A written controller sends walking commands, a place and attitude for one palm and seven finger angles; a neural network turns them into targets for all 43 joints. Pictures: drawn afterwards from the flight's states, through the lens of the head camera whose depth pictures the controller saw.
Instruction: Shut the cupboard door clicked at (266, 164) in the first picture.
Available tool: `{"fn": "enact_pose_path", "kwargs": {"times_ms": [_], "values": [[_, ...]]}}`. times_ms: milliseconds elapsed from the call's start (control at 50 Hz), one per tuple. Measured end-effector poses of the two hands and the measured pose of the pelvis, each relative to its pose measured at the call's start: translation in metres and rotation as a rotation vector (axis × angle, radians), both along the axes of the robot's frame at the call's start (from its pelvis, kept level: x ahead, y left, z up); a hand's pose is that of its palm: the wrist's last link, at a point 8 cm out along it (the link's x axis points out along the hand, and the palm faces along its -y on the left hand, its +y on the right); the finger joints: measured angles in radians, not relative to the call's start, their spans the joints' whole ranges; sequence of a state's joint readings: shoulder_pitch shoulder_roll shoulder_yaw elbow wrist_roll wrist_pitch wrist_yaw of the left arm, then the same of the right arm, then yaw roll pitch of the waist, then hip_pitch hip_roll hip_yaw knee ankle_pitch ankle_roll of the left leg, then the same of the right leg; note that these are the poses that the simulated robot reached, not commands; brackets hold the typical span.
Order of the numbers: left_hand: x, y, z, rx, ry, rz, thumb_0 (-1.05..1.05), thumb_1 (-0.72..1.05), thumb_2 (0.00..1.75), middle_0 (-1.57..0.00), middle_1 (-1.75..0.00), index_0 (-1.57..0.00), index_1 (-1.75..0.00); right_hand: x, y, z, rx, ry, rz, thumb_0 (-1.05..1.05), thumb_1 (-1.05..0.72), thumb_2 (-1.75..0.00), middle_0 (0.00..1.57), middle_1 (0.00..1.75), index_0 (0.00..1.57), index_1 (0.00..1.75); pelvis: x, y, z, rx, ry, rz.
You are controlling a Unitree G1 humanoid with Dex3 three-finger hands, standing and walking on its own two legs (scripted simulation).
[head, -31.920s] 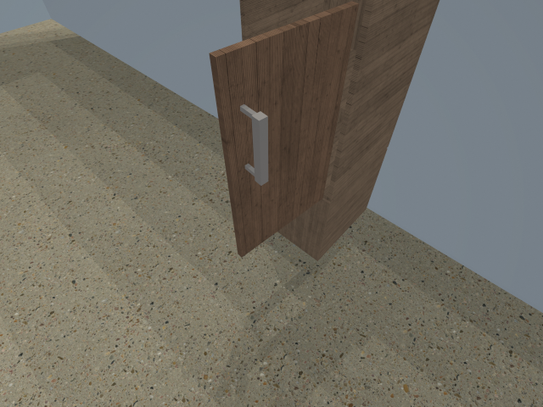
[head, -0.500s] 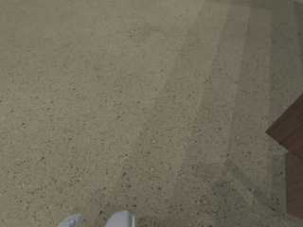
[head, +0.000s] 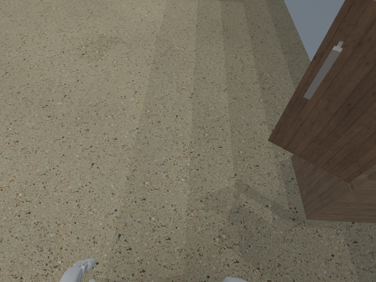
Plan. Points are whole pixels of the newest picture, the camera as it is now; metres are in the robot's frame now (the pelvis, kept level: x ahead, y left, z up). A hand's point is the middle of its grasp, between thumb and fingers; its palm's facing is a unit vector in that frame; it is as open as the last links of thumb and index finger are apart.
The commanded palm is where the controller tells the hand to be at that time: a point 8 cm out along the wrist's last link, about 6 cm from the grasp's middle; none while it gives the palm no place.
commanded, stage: turn to face it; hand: left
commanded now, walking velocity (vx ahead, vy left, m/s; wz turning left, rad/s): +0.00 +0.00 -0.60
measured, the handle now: (323, 71) +0.65 -0.36 +0.06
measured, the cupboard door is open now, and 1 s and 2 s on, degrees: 57 57 57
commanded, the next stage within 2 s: take the last steps up to it in 0.86 s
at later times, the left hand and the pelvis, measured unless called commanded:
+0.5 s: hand (112, 269) +0.16 +0.19 -0.18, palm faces -0.25 -0.95 -0.19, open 7.4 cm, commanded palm none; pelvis +0.03 +0.02 -0.01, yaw -17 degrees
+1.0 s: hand (152, 245) +0.22 +0.10 -0.16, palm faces -0.50 -0.83 -0.25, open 7.4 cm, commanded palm none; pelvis +0.03 -0.01 +0.00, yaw -29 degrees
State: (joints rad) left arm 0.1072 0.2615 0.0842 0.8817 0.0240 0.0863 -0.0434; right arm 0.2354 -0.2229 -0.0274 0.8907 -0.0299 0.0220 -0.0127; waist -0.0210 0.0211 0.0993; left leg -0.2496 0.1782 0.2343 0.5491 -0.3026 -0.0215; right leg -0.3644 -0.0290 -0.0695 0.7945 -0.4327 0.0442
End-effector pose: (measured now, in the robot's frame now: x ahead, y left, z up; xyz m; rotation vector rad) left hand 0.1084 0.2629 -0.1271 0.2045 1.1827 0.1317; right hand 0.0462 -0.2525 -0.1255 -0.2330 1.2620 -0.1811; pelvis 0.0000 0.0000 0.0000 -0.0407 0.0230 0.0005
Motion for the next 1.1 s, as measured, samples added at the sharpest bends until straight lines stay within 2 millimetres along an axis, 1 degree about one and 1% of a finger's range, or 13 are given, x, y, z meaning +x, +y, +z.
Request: {"fn": "enact_pose_path", "kwargs": {"times_ms": [60,100,200,320,400,460,560,660,720,800,880,980,1100], "values": [[0.024,-0.016,0.0,0.033,-0.051,-0.065,0.01,0.91,0.9,-0.2,-0.3,-0.19,-0.29,-0.017,-0.02,-0.018,0.019,0.021,-0.063,0.0,-0.9,-0.9,0.2,0.3,0.21,0.3,0.005,-0.014,-0.013,0.028,0.001,-0.038],[0.032,-0.027,0.002,0.049,-0.067,-0.09,0.01,0.91,0.9,-0.2,-0.3,-0.2,-0.29,-0.023,-0.032,-0.027,0.016,0.042,-0.098,0.0,-0.9,-0.9,0.2,0.3,0.21,0.3,0.004,-0.017,-0.016,0.021,-0.002,-0.058],[0.031,-0.043,0.006,0.051,-0.022,-0.132,0.0,0.91,0.89,-0.2,-0.3,-0.2,-0.3,-0.017,-0.042,-0.019,0.004,0.014,-0.15,0.01,-0.9,-0.9,0.2,0.3,0.2,0.3,0.007,-0.018,-0.006,0.035,-0.004,-0.115],[0.032,-0.045,-0.004,0.013,0.032,-0.173,0.0,0.91,0.89,-0.21,-0.3,-0.2,-0.3,0.004,-0.033,-0.003,-0.007,-0.065,-0.176,0.01,-0.9,-0.9,0.2,0.3,0.2,0.3,0.015,-0.011,-0.003,0.038,0.004,-0.179],[0.04,-0.033,-0.019,-0.014,0.057,-0.192,0.01,0.91,0.89,-0.21,-0.3,-0.2,-0.3,0.016,-0.02,0.004,-0.036,-0.114,-0.195,0.0,-0.9,-0.9,0.2,0.3,0.2,0.3,0.024,0.003,-0.008,0.025,0.008,-0.224],[0.052,-0.023,-0.03,-0.025,0.072,-0.21,0.01,0.91,0.89,-0.21,-0.3,-0.2,-0.3,0.015,-0.008,0.009,-0.061,-0.131,-0.202,0.0,-0.9,-0.9,0.2,0.3,0.2,0.3,0.028,0.013,-0.012,0.021,0.007,-0.268],[0.075,-0.018,-0.02,-0.027,0.079,-0.275,0.01,0.91,0.89,-0.2,-0.3,-0.2,-0.3,-0.008,0.008,0.02,-0.065,-0.102,-0.253,0.0,-0.9,-0.9,0.2,0.3,0.2,0.3,0.032,0.02,0.0,-0.004,0.004,-0.331],[0.1,-0.028,-0.009,-0.018,0.063,-0.342,0.01,0.91,0.9,-0.2,-0.3,-0.2,-0.29,-0.041,0.016,0.02,-0.048,-0.051,-0.344,0.0,-0.9,-0.9,0.2,0.3,0.21,0.3,0.035,0.019,0.006,-0.014,0.007,-0.389],[0.115,-0.044,-0.005,-0.01,0.046,-0.392,0.01,0.91,0.9,-0.2,-0.3,-0.19,-0.29,-0.066,0.017,0.013,-0.028,-0.014,-0.405,0.0,-0.9,-0.9,0.2,0.3,0.21,0.3,0.035,0.015,0.006,-0.012,0.007,-0.416],[0.132,-0.076,-0.001,0.003,0.002,-0.462,0.01,0.91,0.9,-0.2,-0.3,-0.19,-0.29,-0.102,0.015,-0.003,0.012,0.039,-0.485,0.0,-0.9,-0.9,0.2,0.3,0.21,0.3,0.032,0.002,0.0,0.003,0.002,-0.449],[0.138,-0.103,-0.001,0.024,-0.047,-0.514,0.01,0.91,0.9,-0.2,-0.3,-0.2,-0.29,-0.131,0.006,-0.026,0.045,0.091,-0.554,0.0,-0.9,-0.9,0.2,0.3,0.2,0.3,0.03,-0.01,-0.012,0.025,0.0,-0.476],[0.127,-0.117,0.003,0.025,-0.01,-0.531,0.0,0.91,0.89,-0.2,-0.3,-0.2,-0.3,-0.13,0.003,-0.023,0.052,0.094,-0.587,0.01,-0.9,-0.9,0.2,0.3,0.2,0.3,0.033,-0.014,-0.004,0.032,-0.004,-0.502],[0.121,-0.116,-0.011,-0.02,0.048,-0.521,0.0,0.91,0.89,-0.21,-0.3,-0.2,-0.3,-0.104,0.008,-0.011,0.041,0.041,-0.574,0.01,-0.91,-0.9,0.19,0.3,0.2,0.3,0.047,-0.016,-0.003,0.028,-0.005,-0.519]]}}
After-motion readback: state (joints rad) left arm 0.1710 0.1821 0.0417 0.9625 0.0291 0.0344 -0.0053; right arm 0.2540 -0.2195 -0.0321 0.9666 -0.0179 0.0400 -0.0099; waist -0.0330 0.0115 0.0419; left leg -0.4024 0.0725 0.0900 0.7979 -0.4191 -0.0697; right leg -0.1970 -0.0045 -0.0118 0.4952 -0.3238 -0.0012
